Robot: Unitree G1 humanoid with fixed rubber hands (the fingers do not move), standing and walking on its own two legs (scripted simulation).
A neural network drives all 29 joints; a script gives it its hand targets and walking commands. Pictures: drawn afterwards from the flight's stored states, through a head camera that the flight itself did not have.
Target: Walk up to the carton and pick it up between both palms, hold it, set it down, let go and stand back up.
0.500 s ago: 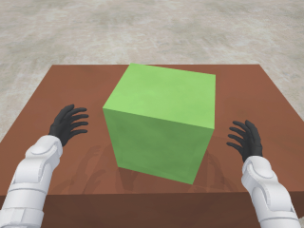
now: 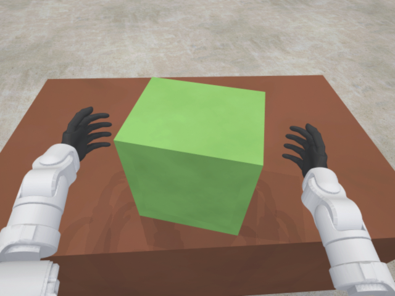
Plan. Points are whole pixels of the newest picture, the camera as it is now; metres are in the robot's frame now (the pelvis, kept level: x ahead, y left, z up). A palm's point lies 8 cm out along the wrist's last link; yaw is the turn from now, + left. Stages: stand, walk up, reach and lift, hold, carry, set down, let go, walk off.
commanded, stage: reach and lift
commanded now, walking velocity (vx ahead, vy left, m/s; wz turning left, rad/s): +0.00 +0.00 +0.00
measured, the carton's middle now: (196, 159) +0.45 -0.01 +0.00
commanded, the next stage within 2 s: none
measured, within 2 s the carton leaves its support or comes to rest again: neither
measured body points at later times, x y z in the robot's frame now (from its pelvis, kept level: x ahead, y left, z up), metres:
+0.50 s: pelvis +0.00 +0.00 +0.00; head +0.03 +0.02 +0.45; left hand +0.49 +0.18 +0.17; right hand +0.40 -0.26 +0.15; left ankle -0.04 +0.13 -0.75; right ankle +0.04 -0.16 -0.75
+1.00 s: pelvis -0.01 -0.01 -0.01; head +0.03 +0.02 +0.44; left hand +0.50 +0.20 +0.15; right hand +0.43 -0.22 +0.14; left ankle -0.04 +0.13 -0.75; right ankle +0.04 -0.16 -0.75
